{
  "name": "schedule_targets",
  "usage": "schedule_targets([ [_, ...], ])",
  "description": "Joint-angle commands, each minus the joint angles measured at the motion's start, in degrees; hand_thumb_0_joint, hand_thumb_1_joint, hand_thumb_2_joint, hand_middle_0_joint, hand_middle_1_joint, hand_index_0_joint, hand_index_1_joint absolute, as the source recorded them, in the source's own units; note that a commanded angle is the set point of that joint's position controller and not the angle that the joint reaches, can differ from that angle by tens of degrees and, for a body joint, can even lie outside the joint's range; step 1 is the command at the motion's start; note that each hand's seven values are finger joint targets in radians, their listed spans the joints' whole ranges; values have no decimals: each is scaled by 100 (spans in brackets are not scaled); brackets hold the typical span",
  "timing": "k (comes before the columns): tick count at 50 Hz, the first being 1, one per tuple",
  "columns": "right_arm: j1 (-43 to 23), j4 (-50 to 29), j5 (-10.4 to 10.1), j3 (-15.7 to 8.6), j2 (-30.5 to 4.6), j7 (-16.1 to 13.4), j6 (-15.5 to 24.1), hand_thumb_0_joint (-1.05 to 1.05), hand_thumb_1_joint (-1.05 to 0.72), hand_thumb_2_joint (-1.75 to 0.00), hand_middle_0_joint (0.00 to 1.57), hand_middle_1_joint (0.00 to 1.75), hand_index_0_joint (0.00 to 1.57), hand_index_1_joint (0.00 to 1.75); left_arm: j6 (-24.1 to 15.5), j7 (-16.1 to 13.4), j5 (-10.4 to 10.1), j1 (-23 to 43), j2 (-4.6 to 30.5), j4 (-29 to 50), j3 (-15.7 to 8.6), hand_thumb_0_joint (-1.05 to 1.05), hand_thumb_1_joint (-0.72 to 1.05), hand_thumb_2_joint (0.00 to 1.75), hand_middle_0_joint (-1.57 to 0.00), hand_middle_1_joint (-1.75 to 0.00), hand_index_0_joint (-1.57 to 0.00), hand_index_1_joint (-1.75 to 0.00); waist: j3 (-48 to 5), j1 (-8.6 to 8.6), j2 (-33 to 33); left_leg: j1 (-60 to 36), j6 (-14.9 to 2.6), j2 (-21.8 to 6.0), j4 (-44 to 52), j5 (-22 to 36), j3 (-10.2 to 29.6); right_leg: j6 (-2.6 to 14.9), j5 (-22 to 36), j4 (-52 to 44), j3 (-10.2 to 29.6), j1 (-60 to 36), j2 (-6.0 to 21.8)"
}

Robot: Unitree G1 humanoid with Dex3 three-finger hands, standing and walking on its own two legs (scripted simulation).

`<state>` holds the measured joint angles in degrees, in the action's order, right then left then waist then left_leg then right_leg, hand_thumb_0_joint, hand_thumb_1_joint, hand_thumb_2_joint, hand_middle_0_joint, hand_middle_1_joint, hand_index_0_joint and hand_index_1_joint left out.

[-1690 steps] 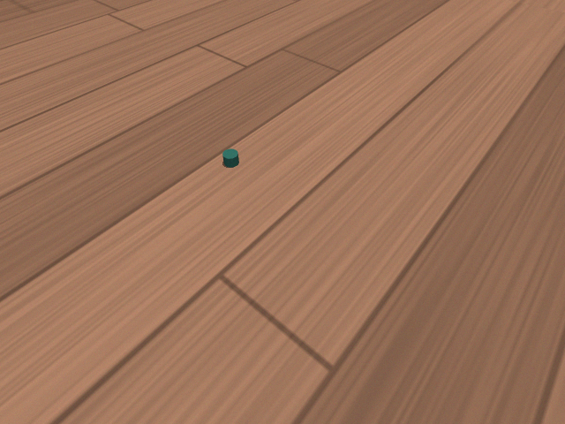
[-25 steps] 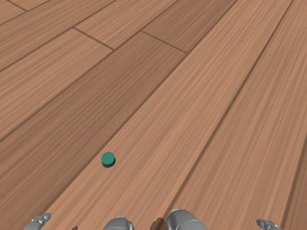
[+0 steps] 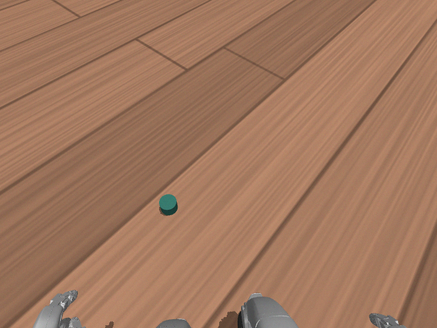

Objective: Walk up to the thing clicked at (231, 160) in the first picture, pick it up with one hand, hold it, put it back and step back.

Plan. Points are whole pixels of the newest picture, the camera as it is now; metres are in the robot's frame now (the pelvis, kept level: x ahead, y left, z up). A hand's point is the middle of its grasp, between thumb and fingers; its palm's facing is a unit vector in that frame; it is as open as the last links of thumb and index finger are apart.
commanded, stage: step back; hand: left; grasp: from above
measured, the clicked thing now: (168, 204) +0.67 +0.22 -0.72
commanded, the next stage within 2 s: none
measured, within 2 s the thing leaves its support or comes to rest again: neither
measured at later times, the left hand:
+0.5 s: hand out of the picture -0.09 +0.22 -0.13, palm faces -0.05 -0.90 -0.42, open 7.4 cm
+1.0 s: hand out of the picture -0.24 +0.23 -0.14, palm faces -0.05 -0.91 -0.41, open 7.4 cm
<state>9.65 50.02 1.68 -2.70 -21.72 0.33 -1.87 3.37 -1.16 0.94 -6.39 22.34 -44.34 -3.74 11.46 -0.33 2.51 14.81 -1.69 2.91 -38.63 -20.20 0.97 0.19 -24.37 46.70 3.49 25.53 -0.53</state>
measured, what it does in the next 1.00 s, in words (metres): walks backwards: right foot, then left foot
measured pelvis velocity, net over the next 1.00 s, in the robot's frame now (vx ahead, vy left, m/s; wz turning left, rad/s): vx -0.34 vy -0.04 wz -0.05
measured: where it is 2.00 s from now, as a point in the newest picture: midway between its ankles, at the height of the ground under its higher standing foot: outside the picture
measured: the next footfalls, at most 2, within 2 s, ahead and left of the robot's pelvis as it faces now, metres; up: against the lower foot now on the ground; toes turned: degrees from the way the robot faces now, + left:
right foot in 0.34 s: -0.12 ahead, -0.17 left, +0.00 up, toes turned -2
left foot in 0.70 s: -0.21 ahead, +0.08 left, +0.00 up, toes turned -1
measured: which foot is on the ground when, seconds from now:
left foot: down 0.00-0.36, up 0.38-0.68, down 0.70-1.00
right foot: up 0.00-0.32, down 0.34-0.72, up 0.74-1.00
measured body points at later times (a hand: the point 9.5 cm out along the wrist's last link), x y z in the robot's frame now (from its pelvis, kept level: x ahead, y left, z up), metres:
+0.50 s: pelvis -0.16 -0.04 +0.01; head -0.12 -0.07 +0.45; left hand -0.08 +0.27 -0.10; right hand -0.07 -0.37 -0.12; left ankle -0.12 +0.10 -0.65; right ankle -0.16 -0.17 -0.72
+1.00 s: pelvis -0.34 -0.04 +0.00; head -0.29 -0.04 +0.45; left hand -0.24 +0.28 -0.11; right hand -0.23 -0.35 -0.11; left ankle -0.25 +0.08 -0.72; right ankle -0.39 -0.16 -0.71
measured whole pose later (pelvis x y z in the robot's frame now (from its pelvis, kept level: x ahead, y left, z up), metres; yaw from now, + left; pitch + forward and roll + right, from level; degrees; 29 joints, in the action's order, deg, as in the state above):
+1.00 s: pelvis -0.34 -0.04 +0.00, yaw -3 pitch -2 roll -1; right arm 6.6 47.3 2.0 -2.7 -21.7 0.3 -2.9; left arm 1.5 -1.1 0.7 -9.8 22.5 -49.7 -3.3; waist 9.1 -0.7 -0.5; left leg 22.6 -0.4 -2.1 -36.5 -11.9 -0.6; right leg -0.5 -26.8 42.6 2.4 13.7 -1.6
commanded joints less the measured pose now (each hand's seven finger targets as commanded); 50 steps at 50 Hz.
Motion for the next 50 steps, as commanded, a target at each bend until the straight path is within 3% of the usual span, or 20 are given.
schedule_targets([
  [1, -322, -547, 66, -377, -1584, -151, 206, 0, -90, -90, 20, 30, 20, 30, -88, -100, -54, -125, 1021, 324, -411, 0, 90, 90, -20, -30, -20, -30, -1057, -78, -672, 93, -1184, -1964, 1695, 2827, 1842, 105, -734, 2670, 982, 303, -678],
  [3, -467, -637, 16, -362, -1435, -193, 215, 0, -90, -90, 20, 30, 20, 30, -97, -69, -42, -596, 1092, 171, -458, 0, 90, 90, -20, -30, -20, -30, -1019, -251, -934, -79, -1084, -1751, 1511, 2848, 1388, 43, -377, 2881, 858, 366, -629],
  [11, -64, -744, 2, -440, -1436, -198, 144, 0, -90, -90, 20, 30, 20, 30, -155, 7, 16, -609, 963, 189, -392, 0, 90, 90, -20, -30, -20, -30, -1394, 180, -1308, -933, -1281, -1853, 1258, 2501, 1210, -265, -565, 760, 299, -108, -192],
  [16, -302, -808, -72, -422, -1508, -136, -66, 0, -90, -90, 20, 30, 20, 30, -254, 45, 79, -1429, 1002, -358, -445, 0, 90, 90, -20, -30, -20, -30, -1665, -137, -1240, 213, -582, -1350, 571, 1492, 827, 77, 942, -2269, -381, -1847, -146],
  [17, -220, -829, -115, -344, -1216, -118, -84, 0, -90, -90, 20, 30, 20, 30, -286, 55, 170, -1386, 1283, -292, -527, 0, 90, 90, -20, -30, -20, -30, -1383, -107, -463, 1200, -252, -773, -26, 348, 834, 250, 499, -2420, 774, -2008, 420],
  [18, -606, -980, -175, -325, -972, -178, -64, 0, -90, -90, 20, 30, 20, 30, -256, 70, 153, -1122, 1979, -98, -666, 0, 90, 90, -20, -30, -20, -30, -1053, -377, 1302, 1575, 117, 336, -1441, -1189, 387, 1098, 264, -3097, 2537, -770, 1828],
  [19, -703, -938, -115, -429, -1219, -242, -97, 0, -90, -90, 20, 30, 20, 30, -270, 49, 197, -699, 2235, 115, -688, 0, 90, 90, -20, -30, -20, -30, -620, -410, 1352, 1269, 254, 145, -2674, -1514, 893, 1703, 189, -3424, 3345, 455, 2588],
  [22, 61, -517, -207, -381, -1209, -222, -71, 0, -90, -90, 20, 30, 20, 30, -312, -54, 151, 360, 1448, 310, -488, 0, 90, 90, -20, -30, -20, -30, -536, 288, 461, 1328, 209, 460, -3215, -569, 1030, 931, 1754, -2444, 1043, -28, 1366],
  [28, -107, -646, -77, -282, -1102, -196, -4, 0, -90, -90, 20, 30, 20, 30, -265, -168, 167, -488, 1342, 276, -479, 0, 90, 90, -20, -30, -20, -30, -1129, -367, 762, 1548, 348, 74, -1618, -1064, 541, 1160, 3248, -1813, 1004, -2098, 1600],
  [30, -29, -617, -45, -286, -1052, -186, 19, 0, -90, -90, 20, 30, 20, 30, -230, -173, 114, -600, 1351, 249, -463, 0, 90, 90, -20, -30, -20, -30, -1311, -396, 870, 1267, 282, -22, -711, -1079, 305, 1146, 3714, -1604, 1053, -2336, 1649],
  [32, 534, -431, -22, -331, -1058, -161, 13, 0, -90, -90, 20, 30, 20, 30, -189, -161, 43, -215, 1448, 354, -442, 0, 90, 90, -20, -30, -20, -30, -1574, -107, 1013, 531, 164, -135, 347, -517, 60, 1027, 3648, -1380, 985, -2124, 1630],
  [33, 771, -289, -42, -367, -1084, -141, 26, 0, -90, -90, 20, 30, 20, 30, -147, -138, 8, -126, 1434, 371, -393, 0, 90, 90, -20, -30, -20, -30, -1668, 21, 774, -23, 103, -47, 1077, 195, -188, 846, 3369, -1147, 720, -1829, 1441],
  [34, 781, -277, 5, -429, -1201, -128, 37, 0, -90, -90, 20, 30, 20, 30, -120, -136, 1, -191, 1329, 370, -310, 0, 90, 90, -20, -30, -20, -30, -1622, 94, 455, -394, -48, -286, 1425, 877, 238, 544, 2772, -946, 586, -1262, 1224],
  [35, 653, -361, 101, -524, -1593, -109, 34, 0, -90, -90, 20, 30, 20, 30, -114, -123, -29, -282, 1099, 395, -247, 0, 90, 90, -20, -30, -20, -30, -1595, 33, -630, -777, -477, -1391, 1573, 1646, 1765, 209, 1457, -119, 138, -226, 588],
  [36, 295, -523, 41, -593, -2186, -34, -6, 0, -90, -90, 20, 30, 20, 30, -126, -186, -73, 237, 1196, 509, -319, 0, 90, 90, -20, -30, -20, -30, -1480, 274, -1792, 9, -1419, -2322, 1882, 2277, 2802, 10, -1256, 1044, -386, -7, -246],
  [37, 247, -532, 96, -595, -2118, -43, 38, 0, -90, -90, 20, 30, 20, 30, -121, -227, 18, 455, 1240, 444, -389, 0, 90, 90, -20, -30, -20, -30, -1221, 354, -1495, 521, -1667, -2511, 1978, 2423, 3126, 22, -1516, 1944, 380, -145, -301],
  [40, -361, -631, 87, -366, -1528, -154, 64, 0, -90, -90, 20, 30, 20, 30, -77, -183, -123, -215, 1101, 51, -336, 0, 90, 90, -20, -30, -20, -30, -1049, -158, -850, 350, -1159, -1720, 1393, 3294, 1436, 107, -689, 2996, 665, 139, -514],
  [45, -129, -629, 55, -395, -1378, -145, 20, 0, -90, -90, 20, 30, 20, 30, -207, -76, -13, -370, 989, -17, -286, 0, 90, 90, -20, -30, -20, -30, -1237, 68, -1273, -552, -1224, -1741, 1278, 2407, 1343, -139, -643, 805, 167, -200, -139],
  [48, -84, -560, 63, -437, -1518, -105, -41, 0, -90, -90, 20, 30, 20, 30, -349, -42, 24, -652, 942, -255, -241, 0, 90, 90, -20, -30, -20, -30, -1629, 104, -1318, -691, -1009, -1571, 1081, 1225, 1267, -39, -179, -1296, -295, -927, -99],
  [50, -104, -471, 1, -386, -1387, -64, -117, 0, -90, -90, 20, 30, 20, 30, -452, -55, 116, -1051, 965, -580, -284, 0, 90, 90, -20, -30, -20, -30, -1670, -107, -1007, 31, -644, -1299, 530, 783, 919, 138, 719, -2682, -299, -1974, -118],
])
